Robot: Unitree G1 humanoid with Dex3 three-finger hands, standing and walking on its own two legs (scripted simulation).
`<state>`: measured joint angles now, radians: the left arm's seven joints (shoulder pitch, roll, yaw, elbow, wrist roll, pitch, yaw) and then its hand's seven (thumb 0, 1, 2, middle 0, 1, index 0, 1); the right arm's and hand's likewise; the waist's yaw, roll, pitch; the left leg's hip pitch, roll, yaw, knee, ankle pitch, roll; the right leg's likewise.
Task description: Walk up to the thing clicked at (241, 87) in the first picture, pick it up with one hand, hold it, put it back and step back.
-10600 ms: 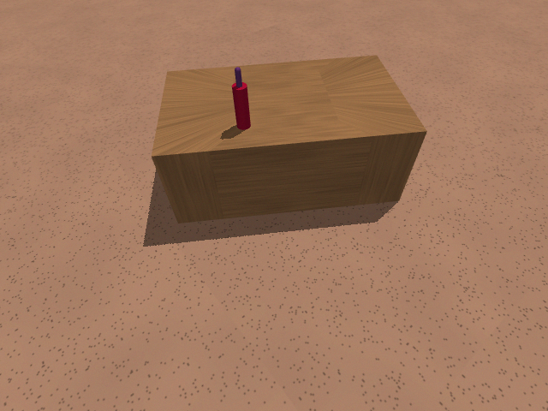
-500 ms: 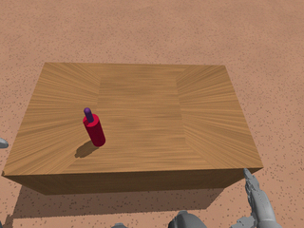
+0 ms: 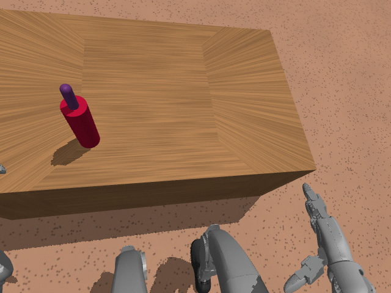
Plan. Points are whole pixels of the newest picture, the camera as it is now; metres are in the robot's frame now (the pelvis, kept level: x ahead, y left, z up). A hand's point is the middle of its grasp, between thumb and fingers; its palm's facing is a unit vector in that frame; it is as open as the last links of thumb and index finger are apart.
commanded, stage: approach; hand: left
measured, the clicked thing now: (79, 117) +0.53 +0.20 -0.12
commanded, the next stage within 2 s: close in in 0.16 s
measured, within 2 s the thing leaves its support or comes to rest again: neither
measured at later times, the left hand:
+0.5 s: hand (68, 147) +0.48 +0.24 -0.17, palm faces +0.13 -0.99 +0.03, open 17.5 cm
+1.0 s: hand (84, 141) +0.49 +0.20 -0.18, palm faces +0.15 -0.99 +0.02, open 17.5 cm
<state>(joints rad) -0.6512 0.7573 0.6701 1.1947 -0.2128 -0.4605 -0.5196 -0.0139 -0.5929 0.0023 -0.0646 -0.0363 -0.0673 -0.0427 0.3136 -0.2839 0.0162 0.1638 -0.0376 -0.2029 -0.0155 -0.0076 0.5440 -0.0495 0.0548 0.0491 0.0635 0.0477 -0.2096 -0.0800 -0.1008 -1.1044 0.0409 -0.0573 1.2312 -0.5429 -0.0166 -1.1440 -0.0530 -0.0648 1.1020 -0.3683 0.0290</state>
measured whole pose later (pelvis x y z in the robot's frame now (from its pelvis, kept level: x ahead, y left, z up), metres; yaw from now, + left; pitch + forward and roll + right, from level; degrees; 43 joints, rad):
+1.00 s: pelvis -0.02 +0.00 -0.11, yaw -1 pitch +34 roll -5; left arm -0.74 0.60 0.52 1.14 -0.02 -0.61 -0.09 -0.01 -0.57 0.01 -0.08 -0.06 -0.10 -0.04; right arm 0.48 -0.34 -0.11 -0.41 -0.05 -0.10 0.08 -0.01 0.53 -0.05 0.06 0.05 0.07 0.05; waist -0.38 -0.07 -0.15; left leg -1.60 0.02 -0.09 1.69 -0.68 -0.01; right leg -1.65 -0.07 -0.06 1.54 -0.48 0.03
